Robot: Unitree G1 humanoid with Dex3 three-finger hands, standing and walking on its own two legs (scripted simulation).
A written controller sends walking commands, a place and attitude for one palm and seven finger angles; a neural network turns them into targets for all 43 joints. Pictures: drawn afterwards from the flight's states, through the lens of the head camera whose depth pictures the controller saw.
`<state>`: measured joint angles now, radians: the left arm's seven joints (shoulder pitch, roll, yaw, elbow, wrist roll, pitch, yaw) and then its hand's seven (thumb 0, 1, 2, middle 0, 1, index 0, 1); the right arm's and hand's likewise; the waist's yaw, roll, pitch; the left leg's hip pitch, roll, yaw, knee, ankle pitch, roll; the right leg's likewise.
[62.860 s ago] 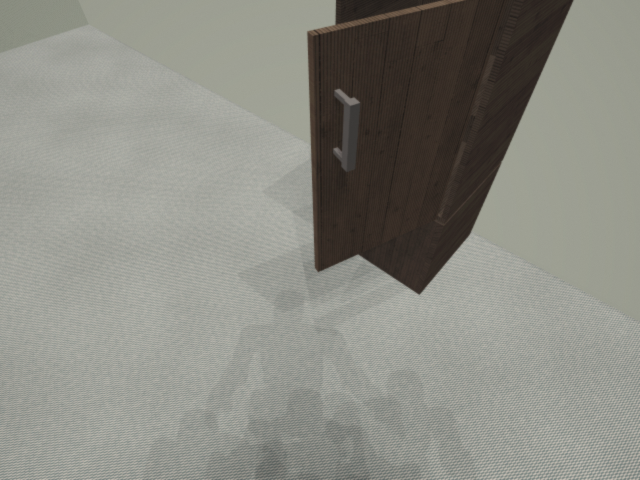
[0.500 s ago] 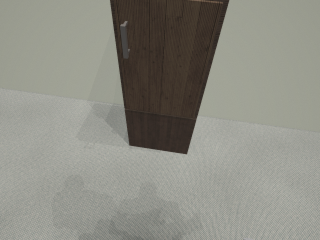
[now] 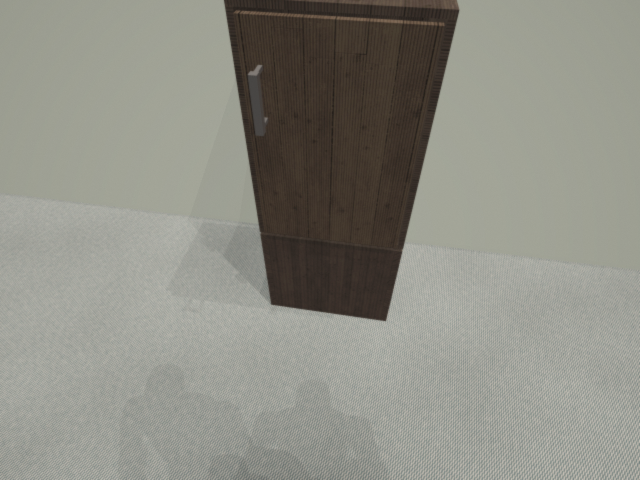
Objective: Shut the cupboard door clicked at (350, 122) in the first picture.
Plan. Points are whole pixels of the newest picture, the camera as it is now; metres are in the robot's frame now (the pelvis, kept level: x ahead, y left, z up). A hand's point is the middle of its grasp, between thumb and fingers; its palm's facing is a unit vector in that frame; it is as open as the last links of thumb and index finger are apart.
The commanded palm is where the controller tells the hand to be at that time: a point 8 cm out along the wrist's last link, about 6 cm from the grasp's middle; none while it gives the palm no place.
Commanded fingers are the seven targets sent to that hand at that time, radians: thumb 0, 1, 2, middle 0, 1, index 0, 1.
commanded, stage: let the arm hang, fingers relaxed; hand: left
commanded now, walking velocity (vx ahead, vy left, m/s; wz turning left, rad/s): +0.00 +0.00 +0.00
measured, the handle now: (259, 100) +0.82 +0.18 +0.08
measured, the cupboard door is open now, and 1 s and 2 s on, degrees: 0 0 0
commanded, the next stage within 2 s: look to check the result in 0.32 s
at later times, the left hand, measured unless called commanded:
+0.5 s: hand out of the picture -0.01 +0.16 -0.18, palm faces +0.04 -0.98 -0.17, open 7.4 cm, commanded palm none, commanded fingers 0.00 0.90 0.90 -0.20 -0.30 -0.20 -0.30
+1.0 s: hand out of the picture +0.02 +0.18 -0.17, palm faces +0.02 -0.98 -0.21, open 7.4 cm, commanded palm none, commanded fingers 0.00 0.90 0.90 -0.20 -0.30 -0.20 -0.30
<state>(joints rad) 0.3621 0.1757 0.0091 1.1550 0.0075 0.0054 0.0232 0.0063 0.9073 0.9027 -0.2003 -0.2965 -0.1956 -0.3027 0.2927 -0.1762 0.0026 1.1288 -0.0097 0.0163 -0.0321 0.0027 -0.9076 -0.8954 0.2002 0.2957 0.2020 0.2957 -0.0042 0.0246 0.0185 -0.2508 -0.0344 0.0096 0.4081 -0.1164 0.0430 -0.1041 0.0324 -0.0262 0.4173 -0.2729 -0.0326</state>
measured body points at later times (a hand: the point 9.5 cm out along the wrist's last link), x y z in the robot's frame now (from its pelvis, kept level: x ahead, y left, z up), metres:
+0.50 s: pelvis +0.01 +0.00 +0.00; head +0.01 +0.00 +0.45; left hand -0.01 +0.21 -0.16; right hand +0.00 -0.22 -0.16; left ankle +0.07 +0.09 -0.74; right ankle -0.03 -0.10 -0.74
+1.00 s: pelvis +0.02 -0.01 +0.00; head +0.03 -0.01 +0.45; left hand +0.02 +0.23 -0.15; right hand +0.04 -0.25 -0.16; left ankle +0.07 +0.09 -0.74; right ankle -0.03 -0.10 -0.74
